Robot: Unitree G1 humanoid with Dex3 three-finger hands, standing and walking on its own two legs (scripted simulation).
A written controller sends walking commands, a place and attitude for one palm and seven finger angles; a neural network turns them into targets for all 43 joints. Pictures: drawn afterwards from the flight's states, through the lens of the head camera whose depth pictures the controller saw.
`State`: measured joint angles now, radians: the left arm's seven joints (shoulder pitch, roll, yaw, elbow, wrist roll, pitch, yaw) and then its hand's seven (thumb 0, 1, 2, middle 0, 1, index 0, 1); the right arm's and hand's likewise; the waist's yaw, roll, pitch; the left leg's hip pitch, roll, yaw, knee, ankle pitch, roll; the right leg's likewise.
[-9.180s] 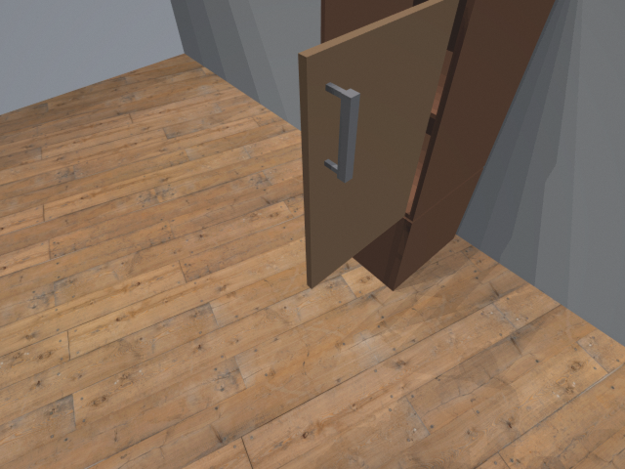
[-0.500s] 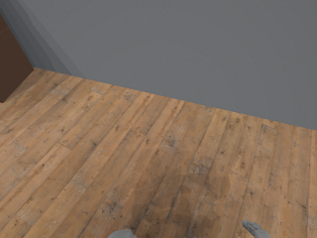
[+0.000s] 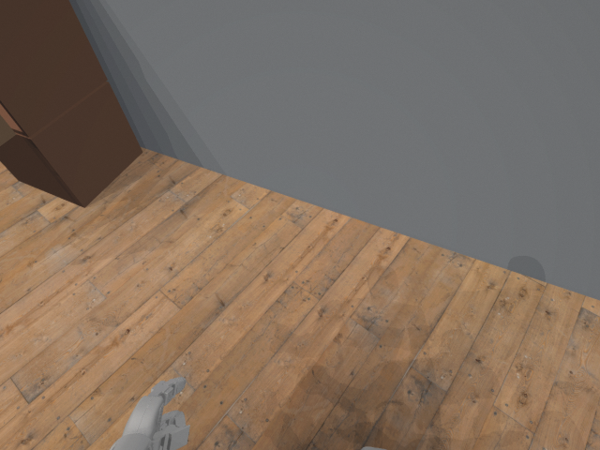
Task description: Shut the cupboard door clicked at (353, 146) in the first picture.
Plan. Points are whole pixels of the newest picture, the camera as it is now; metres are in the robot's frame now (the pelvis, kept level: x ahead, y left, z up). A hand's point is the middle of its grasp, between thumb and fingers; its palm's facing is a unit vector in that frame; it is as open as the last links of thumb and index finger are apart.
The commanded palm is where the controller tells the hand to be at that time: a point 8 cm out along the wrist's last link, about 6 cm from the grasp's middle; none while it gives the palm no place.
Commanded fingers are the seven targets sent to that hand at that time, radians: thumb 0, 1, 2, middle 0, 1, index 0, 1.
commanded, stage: walk to a spot facing it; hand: left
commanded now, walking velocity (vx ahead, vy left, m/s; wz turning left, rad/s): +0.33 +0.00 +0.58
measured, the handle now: out of the picture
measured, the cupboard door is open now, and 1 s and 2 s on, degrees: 91 91 91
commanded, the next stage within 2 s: turn to face it in 1.28 s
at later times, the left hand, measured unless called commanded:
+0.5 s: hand out of the picture +0.04 +0.21 -0.18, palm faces +0.37 -0.91 -0.18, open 7.4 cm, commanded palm none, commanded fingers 0.00 0.90 0.90 -0.20 -0.30 -0.20 -0.30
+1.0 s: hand (133, 254) +0.50 +0.35 -0.16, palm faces +0.25 -0.96 -0.15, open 7.4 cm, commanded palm none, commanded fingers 0.00 0.90 0.90 -0.20 -0.30 -0.20 -0.30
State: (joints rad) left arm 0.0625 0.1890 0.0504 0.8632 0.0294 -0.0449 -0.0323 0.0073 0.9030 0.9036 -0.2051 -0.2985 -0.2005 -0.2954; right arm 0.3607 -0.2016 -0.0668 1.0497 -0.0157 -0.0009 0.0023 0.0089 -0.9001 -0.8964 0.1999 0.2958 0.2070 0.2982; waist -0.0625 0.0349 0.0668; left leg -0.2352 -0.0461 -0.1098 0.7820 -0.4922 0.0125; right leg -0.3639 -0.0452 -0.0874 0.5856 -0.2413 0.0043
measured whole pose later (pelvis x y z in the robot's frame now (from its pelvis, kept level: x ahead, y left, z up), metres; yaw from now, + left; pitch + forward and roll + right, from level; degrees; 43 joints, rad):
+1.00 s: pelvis +0.41 +0.15 +0.00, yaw +20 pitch +1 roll -1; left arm 0.04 0.18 0.04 0.98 0.02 -0.01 -0.03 0.01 0.91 0.90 -0.20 -0.30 -0.20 -0.29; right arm 0.55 -0.11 0.00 1.19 -0.03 -0.07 -0.04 0.00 -0.91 -0.90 0.20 0.30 0.20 0.30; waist -0.09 -0.01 0.07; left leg 0.14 -0.07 0.07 0.26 -0.41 0.09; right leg -0.51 -0.04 -0.11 0.71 -0.18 -0.05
